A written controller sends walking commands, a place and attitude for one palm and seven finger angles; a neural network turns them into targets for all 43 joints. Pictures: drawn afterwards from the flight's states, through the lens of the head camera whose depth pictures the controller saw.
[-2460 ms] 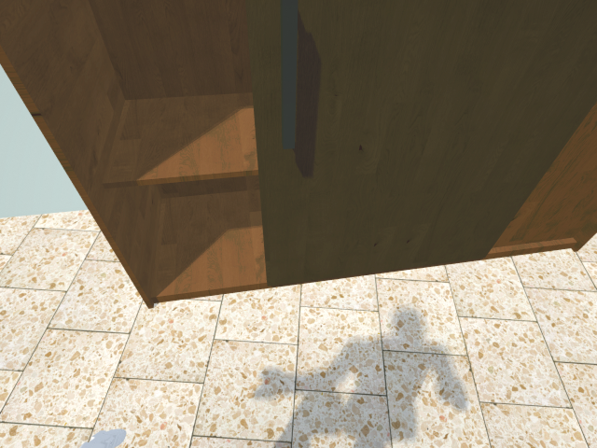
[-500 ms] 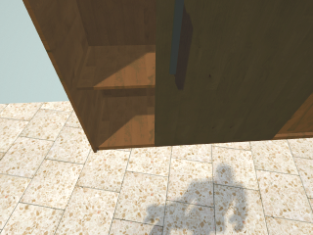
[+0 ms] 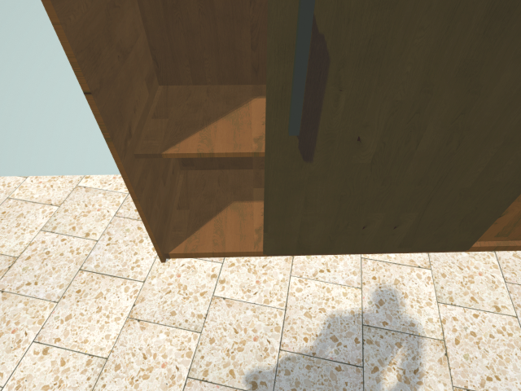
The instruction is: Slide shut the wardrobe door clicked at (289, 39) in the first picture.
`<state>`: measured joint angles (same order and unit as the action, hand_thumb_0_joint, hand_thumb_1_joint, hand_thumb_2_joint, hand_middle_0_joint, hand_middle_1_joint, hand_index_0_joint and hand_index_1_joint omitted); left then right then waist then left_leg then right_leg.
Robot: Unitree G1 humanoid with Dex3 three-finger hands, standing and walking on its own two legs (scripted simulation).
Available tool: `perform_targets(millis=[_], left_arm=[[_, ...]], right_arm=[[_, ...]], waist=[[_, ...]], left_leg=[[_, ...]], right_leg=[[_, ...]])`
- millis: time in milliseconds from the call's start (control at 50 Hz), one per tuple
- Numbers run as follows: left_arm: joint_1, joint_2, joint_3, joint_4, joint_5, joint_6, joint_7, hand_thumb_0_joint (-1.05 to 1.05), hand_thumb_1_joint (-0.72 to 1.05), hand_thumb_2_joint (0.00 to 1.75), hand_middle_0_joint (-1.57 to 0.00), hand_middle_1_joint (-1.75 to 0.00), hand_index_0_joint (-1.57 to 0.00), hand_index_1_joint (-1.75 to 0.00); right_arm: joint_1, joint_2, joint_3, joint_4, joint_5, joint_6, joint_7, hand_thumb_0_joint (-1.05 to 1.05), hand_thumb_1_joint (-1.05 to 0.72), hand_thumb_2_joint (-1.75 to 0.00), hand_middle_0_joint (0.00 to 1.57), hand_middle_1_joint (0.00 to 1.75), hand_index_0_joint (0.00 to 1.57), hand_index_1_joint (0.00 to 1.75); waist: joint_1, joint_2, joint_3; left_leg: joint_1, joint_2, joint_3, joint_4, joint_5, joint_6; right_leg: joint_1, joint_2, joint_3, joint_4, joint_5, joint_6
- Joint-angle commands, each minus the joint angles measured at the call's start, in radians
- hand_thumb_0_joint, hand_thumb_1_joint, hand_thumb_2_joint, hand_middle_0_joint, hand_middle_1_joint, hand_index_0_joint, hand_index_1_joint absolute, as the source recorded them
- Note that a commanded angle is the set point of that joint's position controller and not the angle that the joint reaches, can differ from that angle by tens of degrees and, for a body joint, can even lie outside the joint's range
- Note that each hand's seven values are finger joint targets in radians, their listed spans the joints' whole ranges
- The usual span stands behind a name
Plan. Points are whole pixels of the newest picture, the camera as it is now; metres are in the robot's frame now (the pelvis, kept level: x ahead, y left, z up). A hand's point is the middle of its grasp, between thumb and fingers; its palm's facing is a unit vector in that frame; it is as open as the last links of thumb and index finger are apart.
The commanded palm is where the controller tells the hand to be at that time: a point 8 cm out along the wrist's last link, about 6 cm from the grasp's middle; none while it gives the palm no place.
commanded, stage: take the last steps up to it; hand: right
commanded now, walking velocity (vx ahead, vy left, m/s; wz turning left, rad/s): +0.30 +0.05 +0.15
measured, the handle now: (298, 69) +0.74 -0.05 +0.14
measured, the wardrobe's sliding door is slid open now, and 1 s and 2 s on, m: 0.43 0.43 0.43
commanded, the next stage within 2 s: come to a stop and stand still in 0.42 s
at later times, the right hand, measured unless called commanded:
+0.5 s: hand (341, 315) +0.31 -0.15 -0.18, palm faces -0.15 +0.98 -0.13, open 7.4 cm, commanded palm none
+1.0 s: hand (374, 310) +0.32 -0.22 -0.18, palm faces -0.06 +0.98 -0.19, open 7.4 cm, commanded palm none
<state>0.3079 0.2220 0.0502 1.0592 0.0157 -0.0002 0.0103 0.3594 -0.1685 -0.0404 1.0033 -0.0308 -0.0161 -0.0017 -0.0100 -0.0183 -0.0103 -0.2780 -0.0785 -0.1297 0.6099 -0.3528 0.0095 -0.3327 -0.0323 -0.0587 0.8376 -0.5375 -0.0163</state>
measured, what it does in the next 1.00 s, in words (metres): walks ahead: left foot, then right foot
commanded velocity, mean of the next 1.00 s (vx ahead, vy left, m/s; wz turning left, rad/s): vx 0.00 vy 0.06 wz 0.02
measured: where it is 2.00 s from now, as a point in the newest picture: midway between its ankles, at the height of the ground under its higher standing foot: outside the picture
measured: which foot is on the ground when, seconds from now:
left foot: down 0.00-0.06, up 0.08-0.48, down 0.50-0.82, up 0.84-1.00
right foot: down 0.00-0.48, up 0.50-0.80, down 0.82-1.00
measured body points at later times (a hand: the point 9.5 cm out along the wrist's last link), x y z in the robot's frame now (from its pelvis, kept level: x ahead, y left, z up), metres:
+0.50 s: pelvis +0.18 +0.00 -0.01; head +0.23 -0.01 +0.44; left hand +0.01 +0.16 -0.14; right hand +0.32 -0.20 -0.17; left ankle +0.27 +0.09 -0.73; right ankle +0.00 -0.10 -0.71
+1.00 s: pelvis +0.24 -0.03 +0.01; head +0.29 -0.07 +0.46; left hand +0.29 +0.21 -0.12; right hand +0.33 -0.27 -0.16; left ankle +0.17 +0.11 -0.61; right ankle +0.32 -0.11 -0.72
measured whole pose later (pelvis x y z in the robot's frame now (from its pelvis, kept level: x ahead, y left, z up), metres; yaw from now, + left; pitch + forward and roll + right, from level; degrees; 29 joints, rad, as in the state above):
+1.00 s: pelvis +0.24 -0.03 +0.01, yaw +7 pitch +0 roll +3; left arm 0.16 0.14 0.03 0.98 0.02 0.00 0.05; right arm 0.18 -0.23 -0.08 0.97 -0.02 0.06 -0.03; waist 0.00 0.05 0.09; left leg -0.48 -0.03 -0.03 1.26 -0.43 -0.03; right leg -0.37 -0.07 -0.11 0.55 -0.18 -0.06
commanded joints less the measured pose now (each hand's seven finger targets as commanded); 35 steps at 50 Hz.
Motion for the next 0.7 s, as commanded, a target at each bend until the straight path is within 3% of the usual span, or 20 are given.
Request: perform_targets(millis=[0, 20, 40, 60, 80, 120, 180, 240, 320, 400, 420, 440, 460, 480, 500, 520, 540, 580, 620, 680], left_arm=[[0.091, 0.036, -0.004, -0.051, -0.005, -0.069, 0.005, 0.0, 0.9, 0.9, -0.2, -0.3, -0.2, -0.3], [0.193, 0.099, 0.013, -0.011, 0.0, -0.075, 0.016, 0.0, 0.9, 0.9, -0.2, -0.3, -0.2, -0.3], [0.283, 0.202, 0.038, -0.001, 0.015, -0.072, 0.022, 0.0, 0.9, 0.9, -0.2, -0.3, -0.2, -0.3], [0.257, 0.166, 0.028, -0.005, 0.012, -0.066, 0.024, 0.0, 0.9, 0.9, -0.2, -0.3, -0.2, -0.3], [0.214, 0.123, 0.015, -0.017, 0.011, -0.068, 0.026, 0.0, 0.9, 0.9, -0.2, -0.3, -0.2, -0.3], [0.161, 0.061, -0.009, -0.017, 0.004, -0.085, 0.032, 0.0, 0.9, 0.9, -0.2, -0.3, -0.2, -0.3], [0.198, 0.045, -0.015, 0.016, 0.003, -0.099, 0.039, 0.0, 0.9, 0.9, -0.2, -0.3, -0.2, -0.3], [0.248, 0.019, -0.019, 0.051, 0.005, -0.099, 0.046, 0.0, 0.9, 0.9, -0.2, -0.3, -0.2, -0.3], [0.278, 0.011, -0.016, 0.086, 0.01, -0.085, 0.047, 0.0, 0.9, 0.9, -0.2, -0.3, -0.2, -0.3], [0.257, 0.034, -0.004, 0.106, 0.001, -0.07, 0.049, 0.0, 0.9, 0.9, -0.2, -0.3, -0.2, -0.3], [0.235, 0.038, 0.0, 0.104, -0.004, -0.068, 0.047, 0.0, 0.9, 0.9, -0.2, -0.3, -0.2, -0.3], [0.215, 0.024, -0.001, 0.102, -0.01, -0.069, 0.043, 0.0, 0.9, 0.9, -0.2, -0.3, -0.2, -0.3], [0.246, -0.036, -0.01, 0.094, -0.022, -0.072, 0.034, 0.0, 0.9, 0.9, -0.2, -0.3, -0.2, -0.3], [0.248, -0.052, -0.008, 0.076, -0.028, -0.074, 0.039, 0.0, 0.9, 0.9, -0.2, -0.3, -0.2, -0.3], [0.193, -0.04, -0.003, 0.062, -0.02, -0.064, 0.031, 0.0, 0.9, 0.9, -0.2, -0.3, -0.2, -0.3], [0.15, -0.045, 0.005, 0.048, -0.012, -0.048, 0.028, 0.0, 0.9, 0.9, -0.2, -0.3, -0.2, -0.3], [0.143, -0.067, -0.008, 0.053, -0.005, -0.034, 0.027, 0.0, 0.9, 0.9, -0.2, -0.3, -0.2, -0.3], [0.21, -0.116, -0.026, 0.073, -0.005, -0.002, 0.031, 0.0, 0.9, 0.9, -0.2, -0.3, -0.2, -0.3], [0.225, -0.142, -0.02, 0.069, -0.013, 0.007, 0.027, 0.0, 0.9, 0.9, -0.2, -0.3, -0.2, -0.3], [0.146, -0.101, -0.005, 0.019, -0.008, 0.02, 0.027, 0.0, 0.9, 0.9, -0.2, -0.3, -0.2, -0.3]], right_arm=[[-0.033, -0.167, -0.04, -0.035, 0.011, -0.018, -0.015, 0.0, -0.9, -0.9, 0.2, 0.3, 0.2, 0.3], [-0.046, -0.126, -0.037, -0.041, 0.019, -0.017, -0.005, 0.0, -0.9, -0.9, 0.2, 0.3, 0.2, 0.3], [-0.073, -0.077, -0.032, -0.074, 0.02, -0.021, 0.003, 0.0, -0.9, -0.9, 0.2, 0.3, 0.2, 0.3], [-0.134, -0.129, -0.044, -0.086, 0.002, -0.022, 0.001, 0.0, -0.9, -0.9, 0.2, 0.3, 0.2, 0.3], [-0.148, -0.107, -0.042, -0.068, -0.003, -0.019, 0.008, 0.0, -0.9, -0.9, 0.2, 0.3, 0.2, 0.3], [-0.103, -0.076, -0.037, -0.029, -0.005, -0.017, 0.024, 0.0, -0.9, -0.9, 0.2, 0.3, 0.2, 0.3], [-0.08, -0.035, -0.027, -0.005, 0.0, -0.008, 0.031, 0.0, -0.9, -0.9, 0.2, 0.3, 0.2, 0.3], [-0.155, -0.017, -0.018, -0.017, 0.0, -0.004, 0.034, 0.0, -0.9, -0.9, 0.2, 0.3, 0.2, 0.3], [-0.258, -0.009, -0.005, -0.034, 0.006, -0.01, 0.032, 0.0, -0.9, -0.9, 0.2, 0.3, 0.2, 0.3], [-0.143, -0.039, -0.016, 0.011, 0.004, -0.016, 0.015, 0.0, -0.9, -0.9, 0.2, 0.3, 0.2, 0.3], [-0.059, -0.062, -0.024, 0.035, 0.004, -0.019, 0.011, 0.0, -0.9, -0.9, 0.2, 0.3, 0.2, 0.3], [0.049, -0.097, -0.039, 0.07, 0.001, -0.029, 0.005, 0.0, -0.9, -0.9, 0.2, 0.3, 0.2, 0.3], [0.143, -0.177, -0.056, 0.09, -0.001, -0.04, -0.009, 0.0, -0.9, -0.9, 0.2, 0.3, 0.2, 0.3], [0.188, -0.213, -0.06, 0.097, 0.017, -0.04, -0.012, 0.0, -0.9, -0.9, 0.2, 0.3, 0.2, 0.3], [0.11, -0.214, -0.059, 0.07, 0.023, -0.037, -0.016, 0.0, -0.9, -0.9, 0.2, 0.3, 0.2, 0.3], [-0.013, -0.148, -0.047, 0.041, 0.025, -0.029, -0.027, 0.0, -0.9, -0.9, 0.2, 0.3, 0.2, 0.3], [-0.089, -0.103, -0.03, 0.018, 0.019, -0.03, -0.038, 0.0, -0.9, -0.9, 0.2, 0.3, 0.2, 0.3], [-0.181, -0.066, -0.008, -0.006, 0.008, -0.032, -0.049, 0.0, -0.9, -0.9, 0.2, 0.3, 0.2, 0.3], [-0.176, -0.083, -0.022, -0.017, -0.001, -0.02, -0.05, 0.0, -0.9, -0.9, 0.2, 0.3, 0.2, 0.3], [-0.143, -0.112, -0.037, -0.034, 0.005, 0.009, -0.045, 0.0, -0.9, -0.9, 0.2, 0.3, 0.2, 0.3]], waist=[[0.082, 0.124, 0.03], [0.116, -0.071, -0.001], [0.141, -0.319, 0.036], [0.132, -0.159, 0.128], [0.103, -0.05, 0.2], [0.054, -0.019, 0.198], [0.038, -0.097, 0.137], [0.047, -0.097, 0.137], [0.062, -0.127, 0.132], [-0.005, -0.139, 0.066], [-0.048, -0.118, 0.027], [-0.104, -0.089, -0.006], [-0.126, 0.094, -0.095], [-0.108, 0.147, -0.168], [-0.101, 0.134, -0.148], [-0.049, 0.052, -0.021], [-0.006, 0.005, 0.052], [0.073, -0.012, 0.04], [0.068, 0.048, 0.017], [0.038, 0.112, 0.011]], left_leg=[[-0.134, 0.178, -0.23, -0.139, 0.078, 0.152], [-0.294, 0.077, -0.103, 0.088, 0.064, 0.096], [-0.483, -0.003, 0.08, 0.345, -0.156, 0.033], [-0.511, 0.081, 0.053, 0.446, -0.137, 0.032], [-0.514, 0.115, 0.062, 0.506, -0.071, 0.027], [-0.473, 0.151, 0.085, 0.523, 0.033, 0.015], [-0.466, 0.141, 0.154, 0.511, 0.095, 0.002], [-0.464, 0.133, 0.218, 0.391, 0.15, 0.003], [-0.3, 0.083, 0.306, 0.103, 0.17, 0.024], [-0.044, 0.031, 0.318, 0.002, 0.178, 0.074], [0.074, 0.035, 0.306, -0.045, 0.21, 0.084], [0.293, 0.087, 0.255, -0.087, 0.29, 0.111], [0.496, 0.341, -0.035, -0.105, 0.47, 0.212], [0.523, 0.537, -0.285, -0.203, 0.653, 0.328], [0.367, 0.517, -0.277, -0.279, 0.469, 0.323], [0.213, 0.484, -0.173, -0.32, 0.428, 0.289], [0.056, 0.449, -0.067, -0.317, 0.535, 0.26], [-0.091, 0.389, 0.104, -0.301, 0.73, 0.211], [-0.063, 0.339, 0.167, -0.243, 0.736, 0.197], [-0.01, 0.34, 0.139, -0.192, 0.754, 0.196]], right_leg=[[0.234, 0.005, 0.015, -0.368, 0.18, -0.007], [0.443, -0.116, 0.198, -0.492, 0.097, -0.052], [0.478, -0.383, 0.533, -0.649, 0.04, -0.142], [0.376, -0.447, 0.566, -0.685, 0.027, -0.184], [0.296, -0.413, 0.502, -0.689, 0.08, -0.192], [0.275, -0.33, 0.323, -0.662, 0.349, -0.166], [0.379, -0.235, 0.092, -0.597, 0.788, -0.122], [0.42, -0.205, 0.028, -0.582, 0.975, -0.08], [0.412, -0.179, -0.041, -0.546, 1.15, -0.061], [0.387, -0.208, -0.037, -0.371, 1.303, -0.063], [0.344, -0.207, -0.036, -0.269, 1.254, -0.062], [0.183, -0.19, -0.037, -0.088, 1.092, -0.045], [-0.055, -0.081, -0.082, 0.234, 0.565, -0.015], [-0.172, 0.024, -0.04, 0.54, -0.079, -0.007], [-0.167, -0.03, 0.062, 0.585, -0.023, -0.022], [-0.185, -0.067, 0.068, 0.566, 0.051, -0.018], [-0.142, -0.101, 0.079, 0.489, 0.079, -0.005], [0.005, -0.106, 0.07, 0.246, 0.064, 0.023], [0.029, -0.067, 0.006, 0.059, 0.1, 0.03], [-0.01, -0.036, -0.02, 0.001, 0.157, 0.042]])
